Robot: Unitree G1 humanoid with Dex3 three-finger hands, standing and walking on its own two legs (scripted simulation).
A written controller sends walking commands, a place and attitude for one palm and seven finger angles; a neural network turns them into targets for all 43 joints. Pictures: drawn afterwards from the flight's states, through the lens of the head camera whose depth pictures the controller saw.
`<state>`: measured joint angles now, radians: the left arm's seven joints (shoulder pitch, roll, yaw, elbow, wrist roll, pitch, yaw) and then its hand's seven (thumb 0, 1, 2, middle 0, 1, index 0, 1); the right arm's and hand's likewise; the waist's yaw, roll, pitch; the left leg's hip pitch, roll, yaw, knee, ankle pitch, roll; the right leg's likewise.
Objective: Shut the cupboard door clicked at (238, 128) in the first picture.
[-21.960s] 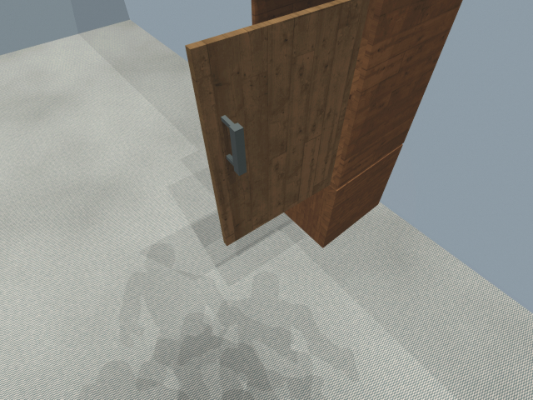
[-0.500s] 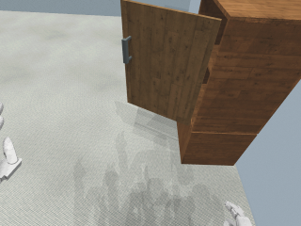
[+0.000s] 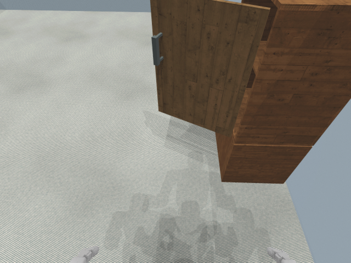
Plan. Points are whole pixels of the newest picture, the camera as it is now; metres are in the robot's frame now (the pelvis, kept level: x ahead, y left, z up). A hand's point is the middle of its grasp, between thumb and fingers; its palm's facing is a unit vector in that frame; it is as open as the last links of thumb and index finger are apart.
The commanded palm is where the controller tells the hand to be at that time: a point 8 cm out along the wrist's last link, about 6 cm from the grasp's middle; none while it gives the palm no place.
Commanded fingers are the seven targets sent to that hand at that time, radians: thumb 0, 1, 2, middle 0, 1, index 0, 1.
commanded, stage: let the arm hang, fingers relaxed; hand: left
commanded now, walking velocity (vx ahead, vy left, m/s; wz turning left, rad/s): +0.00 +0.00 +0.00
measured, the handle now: (158, 49) +0.90 +0.11 +0.05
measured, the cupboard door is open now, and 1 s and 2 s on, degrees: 64 64 64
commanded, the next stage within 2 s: look to check the result in 0.86 s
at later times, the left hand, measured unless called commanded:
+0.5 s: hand out of the picture -0.05 +0.18 -0.16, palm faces +0.02 -0.98 -0.21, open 7.4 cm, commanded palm none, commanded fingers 0.00 0.90 0.90 -0.20 -0.30 -0.20 -0.30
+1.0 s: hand out of the picture -0.01 +0.16 -0.17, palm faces +0.01 -0.98 -0.18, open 7.4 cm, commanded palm none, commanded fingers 0.00 0.90 0.90 -0.20 -0.30 -0.20 -0.30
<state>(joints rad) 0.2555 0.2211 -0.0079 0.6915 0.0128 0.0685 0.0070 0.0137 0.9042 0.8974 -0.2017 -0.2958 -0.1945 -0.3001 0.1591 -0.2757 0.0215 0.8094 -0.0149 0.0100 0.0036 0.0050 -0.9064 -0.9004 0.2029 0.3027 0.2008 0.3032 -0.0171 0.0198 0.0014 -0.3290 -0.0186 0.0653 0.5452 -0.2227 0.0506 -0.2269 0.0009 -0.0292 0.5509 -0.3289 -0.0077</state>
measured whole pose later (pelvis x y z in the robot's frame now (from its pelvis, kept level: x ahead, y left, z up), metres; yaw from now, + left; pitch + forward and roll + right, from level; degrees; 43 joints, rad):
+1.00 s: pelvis +0.01 -0.01 +0.01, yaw -2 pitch -1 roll +0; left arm 0.33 0.13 0.00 1.15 0.01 -0.01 0.04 0.01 0.91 0.90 -0.20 -0.30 -0.20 -0.30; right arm 0.32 -0.14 0.00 1.13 0.00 0.01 -0.04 0.00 -0.91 -0.90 0.20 0.30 0.20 0.30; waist -0.01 0.00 0.01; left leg -0.22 0.00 0.09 0.40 -0.17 0.04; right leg -0.12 0.02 0.00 0.39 -0.26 -0.02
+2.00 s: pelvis +0.02 +0.01 -0.01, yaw +10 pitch -1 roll -1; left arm 0.22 0.20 0.07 0.99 0.01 0.05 0.04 0.01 0.90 0.90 -0.21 -0.30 -0.20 -0.30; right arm 0.24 -0.18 -0.05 0.98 -0.02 0.05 0.00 0.00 -0.91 -0.90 0.20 0.30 0.20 0.30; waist -0.02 -0.03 0.11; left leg -0.36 0.00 0.07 0.69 -0.29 0.05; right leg -0.26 -0.07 -0.12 0.84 -0.55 0.02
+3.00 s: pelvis +0.09 -0.02 -0.01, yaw +48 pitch +2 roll +1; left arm 0.18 0.24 0.07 0.82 0.02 0.02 0.01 0.01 0.90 0.90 -0.20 -0.30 -0.20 -0.30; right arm 0.16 -0.23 -0.06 0.88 -0.02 0.07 0.01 0.00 -0.90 -0.90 0.20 0.30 0.20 0.30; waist 0.00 0.02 0.09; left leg -0.36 -0.03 -0.11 0.67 -0.37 -0.03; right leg -0.35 -0.05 -0.04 0.63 -0.32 0.04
